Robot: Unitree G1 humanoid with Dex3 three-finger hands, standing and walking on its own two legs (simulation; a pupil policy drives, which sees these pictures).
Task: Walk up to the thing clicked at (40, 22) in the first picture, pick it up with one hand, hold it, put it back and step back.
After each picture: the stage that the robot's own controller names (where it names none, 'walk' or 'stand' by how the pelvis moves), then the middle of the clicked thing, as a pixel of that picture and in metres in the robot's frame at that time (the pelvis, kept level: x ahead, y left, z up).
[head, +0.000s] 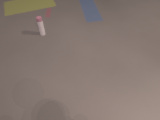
stand; (40, 26) +1.67 +0.53 -0.66
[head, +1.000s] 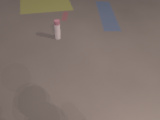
walk; (57, 29) +1.58 +0.26 -0.62
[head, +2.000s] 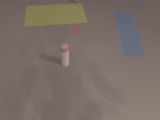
walk; (65, 55) +1.04 +0.17 -0.64
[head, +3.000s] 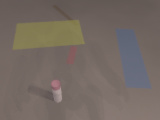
walk; (56, 91) +0.68 +0.18 -0.64
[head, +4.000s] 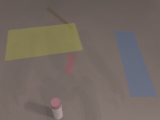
stand; (57, 109) +0.51 +0.17 -0.64
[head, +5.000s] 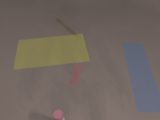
stand; out of the picture +0.47 +0.18 -0.65
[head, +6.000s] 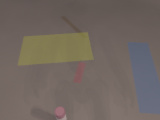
stand; (61, 118) +0.48 +0.17 -0.64
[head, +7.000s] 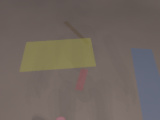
stand; out of the picture +0.43 +0.17 -0.65
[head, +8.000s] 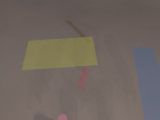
stand; out of the picture +0.44 +0.17 -0.65
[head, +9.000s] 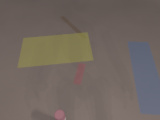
stand; out of the picture +0.45 +0.19 -0.65
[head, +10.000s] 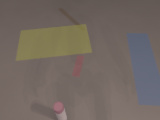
stand; (60, 112) +0.47 +0.20 -0.65
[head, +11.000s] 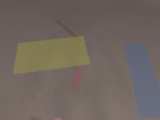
stand; out of the picture +0.41 +0.20 -0.65
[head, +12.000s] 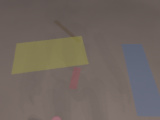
stand; out of the picture +0.42 +0.20 -0.66
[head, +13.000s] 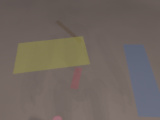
stand; out of the picture +0.43 +0.19 -0.66
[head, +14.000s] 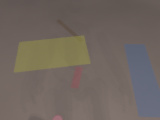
stand; out of the picture +0.43 +0.19 -0.66
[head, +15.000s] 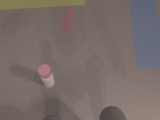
go down; (47, 77) +0.50 +0.16 -0.46
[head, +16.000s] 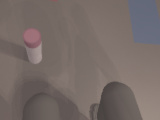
go down; (33, 48) +0.55 +0.16 -0.29
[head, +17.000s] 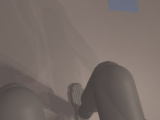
close in; out of the picture +0.55 +0.20 -0.21
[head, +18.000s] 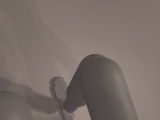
close; out of the picture +0.55 +0.22 -0.19
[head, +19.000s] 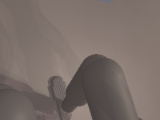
lift; out of the picture +0.51 +0.21 -0.19
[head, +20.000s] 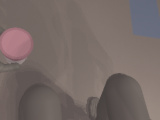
lift; (16, 51) +0.42 +0.20 -0.08
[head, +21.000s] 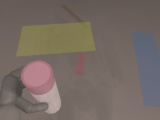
hold; (46, 92) +0.30 +0.13 +0.06
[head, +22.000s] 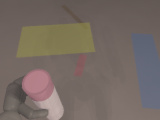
hold; (47, 99) +0.29 +0.13 +0.02
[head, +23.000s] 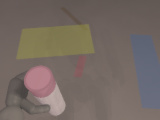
hold; (49, 95) +0.30 +0.13 +0.03
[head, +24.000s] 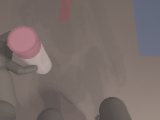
crouch; (35, 55) +0.43 +0.13 -0.04
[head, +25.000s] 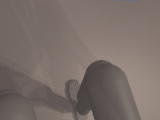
lower; out of the picture +0.52 +0.17 -0.14
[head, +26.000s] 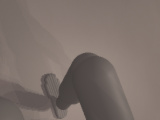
lower; out of the picture +0.51 +0.19 -0.20
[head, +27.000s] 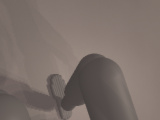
lower; out of the picture +0.50 +0.19 -0.20
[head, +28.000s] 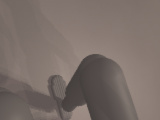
lower; out of the picture +0.49 +0.18 -0.20
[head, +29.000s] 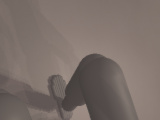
lower; out of the picture +0.49 +0.17 -0.19
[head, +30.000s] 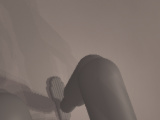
open; out of the picture +0.49 +0.15 -0.20
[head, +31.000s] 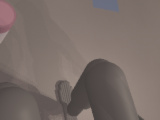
stand; out of the picture +0.48 +0.15 -0.20
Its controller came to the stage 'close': yes
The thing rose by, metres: 0.68
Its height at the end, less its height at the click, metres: +0.00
